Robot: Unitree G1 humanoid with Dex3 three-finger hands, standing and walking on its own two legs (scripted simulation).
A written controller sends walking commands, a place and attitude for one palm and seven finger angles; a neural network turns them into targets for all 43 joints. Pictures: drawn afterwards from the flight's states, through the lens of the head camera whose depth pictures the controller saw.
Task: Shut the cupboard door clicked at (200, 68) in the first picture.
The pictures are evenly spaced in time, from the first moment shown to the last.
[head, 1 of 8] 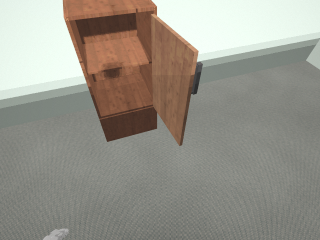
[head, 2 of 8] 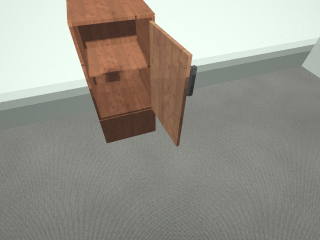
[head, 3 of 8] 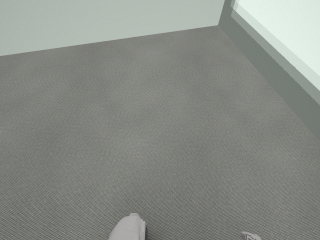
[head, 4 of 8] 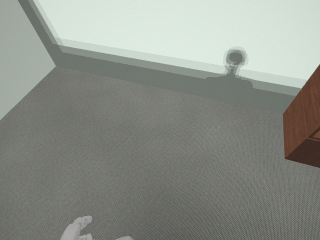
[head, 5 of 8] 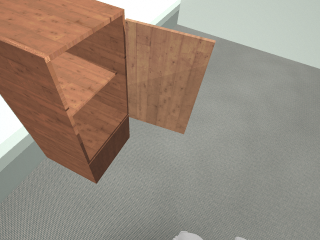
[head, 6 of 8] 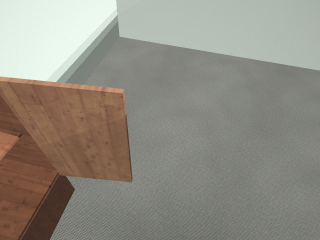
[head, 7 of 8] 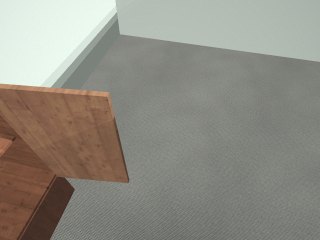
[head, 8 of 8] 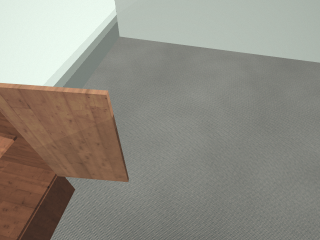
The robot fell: no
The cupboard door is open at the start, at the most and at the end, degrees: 97 97 97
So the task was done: no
